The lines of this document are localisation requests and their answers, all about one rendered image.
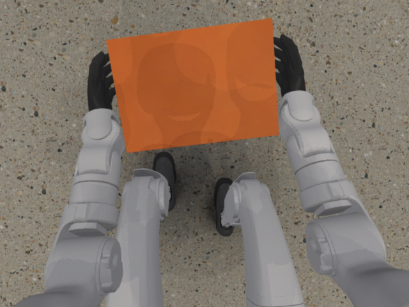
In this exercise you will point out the carton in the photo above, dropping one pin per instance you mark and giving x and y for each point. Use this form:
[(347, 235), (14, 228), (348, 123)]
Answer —
[(196, 86)]

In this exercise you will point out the right robot shin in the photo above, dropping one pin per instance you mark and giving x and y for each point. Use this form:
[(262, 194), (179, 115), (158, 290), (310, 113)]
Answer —
[(226, 219)]

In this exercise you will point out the left robot foot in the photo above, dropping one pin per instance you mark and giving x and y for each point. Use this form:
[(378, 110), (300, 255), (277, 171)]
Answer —
[(164, 164)]

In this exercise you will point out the right robot hand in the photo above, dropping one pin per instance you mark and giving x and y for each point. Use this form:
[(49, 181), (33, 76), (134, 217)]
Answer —
[(291, 73)]

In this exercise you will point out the robot left upper arm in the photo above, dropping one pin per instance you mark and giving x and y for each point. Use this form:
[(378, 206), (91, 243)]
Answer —
[(80, 273)]

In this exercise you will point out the left robot hand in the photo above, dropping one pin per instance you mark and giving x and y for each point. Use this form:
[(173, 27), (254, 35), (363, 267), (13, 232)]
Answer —
[(99, 94)]

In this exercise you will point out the robot left forearm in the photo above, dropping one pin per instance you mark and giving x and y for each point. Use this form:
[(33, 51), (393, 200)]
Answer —
[(92, 207)]

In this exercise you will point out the robot right forearm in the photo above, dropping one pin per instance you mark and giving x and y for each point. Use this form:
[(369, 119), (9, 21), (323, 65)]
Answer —
[(323, 185)]

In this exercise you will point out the robot right upper arm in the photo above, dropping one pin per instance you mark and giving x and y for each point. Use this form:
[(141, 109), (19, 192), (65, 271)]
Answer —
[(348, 249)]

